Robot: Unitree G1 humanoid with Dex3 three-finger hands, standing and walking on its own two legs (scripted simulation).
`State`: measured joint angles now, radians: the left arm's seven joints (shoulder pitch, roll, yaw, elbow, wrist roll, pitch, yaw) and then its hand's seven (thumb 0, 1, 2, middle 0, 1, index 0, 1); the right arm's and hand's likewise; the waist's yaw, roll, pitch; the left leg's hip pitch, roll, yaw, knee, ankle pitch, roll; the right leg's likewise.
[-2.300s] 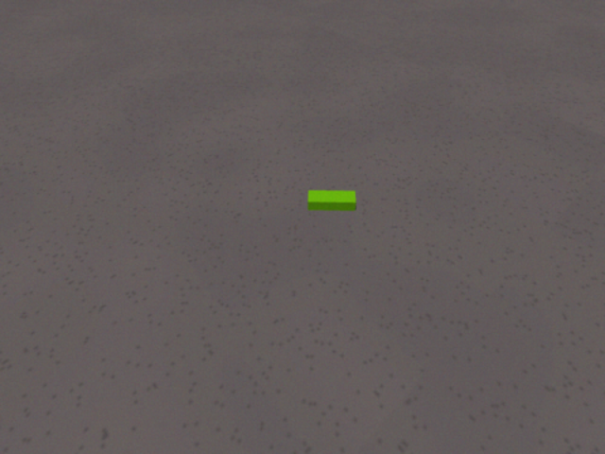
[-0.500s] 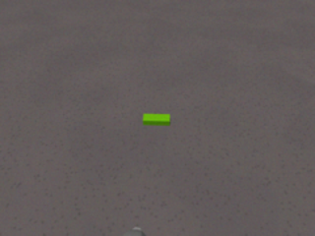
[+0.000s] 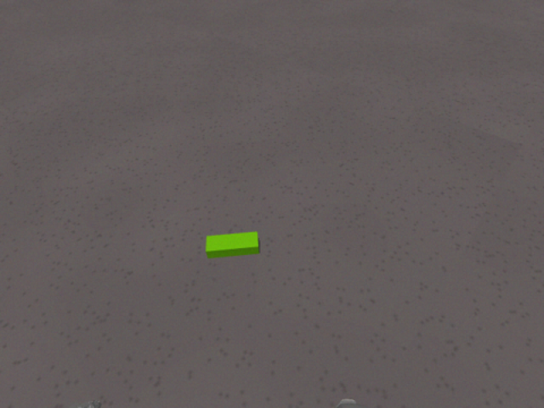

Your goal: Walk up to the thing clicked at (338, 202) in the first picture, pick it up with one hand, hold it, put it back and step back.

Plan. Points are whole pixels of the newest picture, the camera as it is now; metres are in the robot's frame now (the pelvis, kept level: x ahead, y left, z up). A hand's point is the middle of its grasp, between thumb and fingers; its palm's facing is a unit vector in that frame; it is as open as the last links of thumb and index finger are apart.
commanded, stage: walk up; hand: left
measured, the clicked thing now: (232, 244) +0.90 +0.22 -0.73
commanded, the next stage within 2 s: none
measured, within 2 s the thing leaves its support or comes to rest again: neither
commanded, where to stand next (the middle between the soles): +0.53 -0.07 m, yaw +4 degrees
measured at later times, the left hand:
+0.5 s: hand (159, 391) +0.20 +0.21 -0.13, palm faces +0.04 -0.94 -0.35, open 7.4 cm
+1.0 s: hand (187, 268) +0.42 +0.20 -0.12, palm faces -0.03 -0.92 -0.38, open 7.4 cm
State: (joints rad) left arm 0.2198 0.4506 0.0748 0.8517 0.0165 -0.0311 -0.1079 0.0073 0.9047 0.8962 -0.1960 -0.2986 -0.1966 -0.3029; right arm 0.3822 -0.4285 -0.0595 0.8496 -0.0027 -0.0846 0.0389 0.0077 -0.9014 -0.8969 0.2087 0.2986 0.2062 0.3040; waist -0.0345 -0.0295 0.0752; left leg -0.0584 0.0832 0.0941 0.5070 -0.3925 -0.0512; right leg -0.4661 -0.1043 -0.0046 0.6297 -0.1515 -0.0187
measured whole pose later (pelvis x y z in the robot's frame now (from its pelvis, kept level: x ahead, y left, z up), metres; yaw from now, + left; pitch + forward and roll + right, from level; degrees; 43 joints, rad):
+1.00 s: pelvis +0.37 -0.08 +0.00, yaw +2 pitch -3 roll +2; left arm 0.30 0.43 0.06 0.87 0.01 -0.04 -0.08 0.01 0.90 0.90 -0.20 -0.30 -0.20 -0.30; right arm 0.37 -0.43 -0.05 0.82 -0.01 -0.06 0.04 0.01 -0.90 -0.90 0.21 0.30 0.21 0.30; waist -0.02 -0.02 0.07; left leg -0.12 0.04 0.07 0.52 -0.36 -0.01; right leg -0.41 -0.10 0.00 0.61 -0.18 0.00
